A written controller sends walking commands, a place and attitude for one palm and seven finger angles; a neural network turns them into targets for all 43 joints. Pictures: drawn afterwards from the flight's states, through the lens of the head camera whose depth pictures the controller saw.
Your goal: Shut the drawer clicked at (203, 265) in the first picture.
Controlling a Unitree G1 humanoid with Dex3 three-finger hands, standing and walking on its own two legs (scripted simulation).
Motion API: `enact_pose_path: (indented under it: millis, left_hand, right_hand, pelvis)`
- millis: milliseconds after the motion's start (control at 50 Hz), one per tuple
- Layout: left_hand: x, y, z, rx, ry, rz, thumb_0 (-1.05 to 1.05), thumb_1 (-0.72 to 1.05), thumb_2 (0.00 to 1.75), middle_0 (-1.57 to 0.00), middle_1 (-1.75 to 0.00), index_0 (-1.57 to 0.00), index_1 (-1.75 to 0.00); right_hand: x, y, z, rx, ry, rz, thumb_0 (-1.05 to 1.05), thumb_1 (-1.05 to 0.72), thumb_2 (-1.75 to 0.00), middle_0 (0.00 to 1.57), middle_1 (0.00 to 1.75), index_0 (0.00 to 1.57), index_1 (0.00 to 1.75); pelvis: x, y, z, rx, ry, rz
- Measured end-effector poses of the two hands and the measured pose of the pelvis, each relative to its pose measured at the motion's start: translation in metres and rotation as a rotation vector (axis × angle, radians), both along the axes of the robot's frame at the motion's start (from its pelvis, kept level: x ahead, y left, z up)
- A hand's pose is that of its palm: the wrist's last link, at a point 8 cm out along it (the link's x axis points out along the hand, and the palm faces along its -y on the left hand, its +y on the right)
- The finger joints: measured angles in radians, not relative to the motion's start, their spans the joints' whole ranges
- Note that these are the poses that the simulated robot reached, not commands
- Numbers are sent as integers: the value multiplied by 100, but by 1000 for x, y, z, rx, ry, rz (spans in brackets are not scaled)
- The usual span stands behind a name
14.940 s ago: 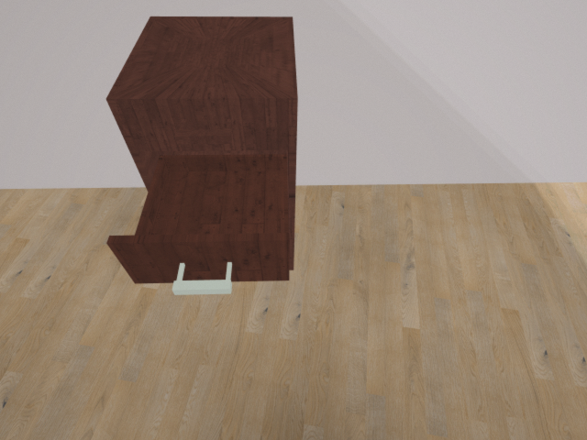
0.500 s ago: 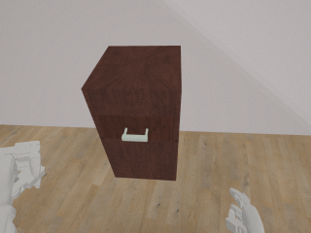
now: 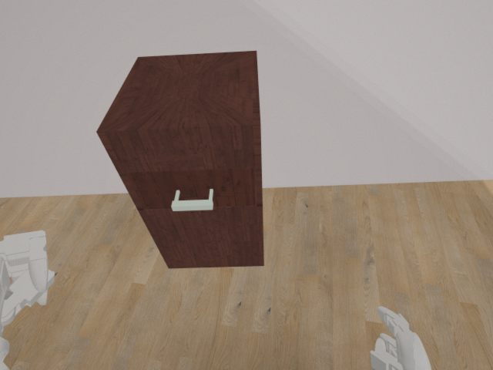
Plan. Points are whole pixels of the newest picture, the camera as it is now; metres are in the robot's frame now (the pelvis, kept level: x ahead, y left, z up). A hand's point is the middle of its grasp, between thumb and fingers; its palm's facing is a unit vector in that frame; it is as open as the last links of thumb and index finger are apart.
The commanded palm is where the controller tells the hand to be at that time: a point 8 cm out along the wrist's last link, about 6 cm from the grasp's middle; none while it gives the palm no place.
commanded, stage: step back with the hand held close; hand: left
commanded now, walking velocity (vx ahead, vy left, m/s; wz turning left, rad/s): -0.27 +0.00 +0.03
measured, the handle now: (193, 199) +0.65 +0.22 -0.24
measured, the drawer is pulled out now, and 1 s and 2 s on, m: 0.00 0.00 0.00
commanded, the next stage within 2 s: stop stepping back and stand still in 1.18 s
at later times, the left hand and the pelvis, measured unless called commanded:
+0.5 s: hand out of the picture +0.12 +0.27 +0.15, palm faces +0.37 -0.81 -0.46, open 3.2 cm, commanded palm +0.06 +0.31 +0.18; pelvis -0.07 +0.03 +0.00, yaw +1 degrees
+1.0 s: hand out of the picture +0.06 +0.29 +0.16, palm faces +0.38 -0.79 -0.48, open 3.2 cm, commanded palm -0.02 +0.33 +0.18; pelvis -0.13 +0.04 -0.02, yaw +4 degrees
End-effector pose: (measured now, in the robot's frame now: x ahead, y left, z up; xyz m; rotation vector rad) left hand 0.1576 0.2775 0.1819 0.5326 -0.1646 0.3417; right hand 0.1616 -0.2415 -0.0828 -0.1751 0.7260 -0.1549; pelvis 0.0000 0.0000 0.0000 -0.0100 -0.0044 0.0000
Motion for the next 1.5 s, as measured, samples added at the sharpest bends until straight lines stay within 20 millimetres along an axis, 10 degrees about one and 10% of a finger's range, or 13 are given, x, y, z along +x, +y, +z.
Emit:
enact_pose_path:
  millis: [500, 920, 1220, 1500]
  left_hand:
    - [-81, 29, -11, -3, -26, -2, 1, 89, 89, -140, -160, -141, -160]
    - [-129, 35, -2, 49, -159, -70, 1, 88, 89, -140, -160, -141, -159]
    - [-194, 48, 2, 82, -188, -68, 1, 89, 89, -140, -160, -141, -160]
    - [-222, 29, 3, 55, -228, -187, 1, 88, 89, -140, -160, -141, -159]
  right_hand:
    - [-53, 40, 11, -38, -20, 45, 1, -91, -89, 20, 30, 20, 30]
    - [-105, 31, 4, -109, 32, 36, 1, -91, -89, 20, 30, 20, 30]
    - [-146, 71, 6, -79, -2, 164, 1, -90, -89, 20, 30, 20, 30]
    - [-269, 40, -5, -59, -26, -44, 1, -90, -89, 20, 30, 20, 30]
  pelvis:
    - [-66, 25, -5, -26, 16, 20]
    - [-114, 32, -16, -45, 9, 74]
    - [-177, 31, -17, -65, 124, 44]
    - [-248, 34, -28, -36, -24, 9]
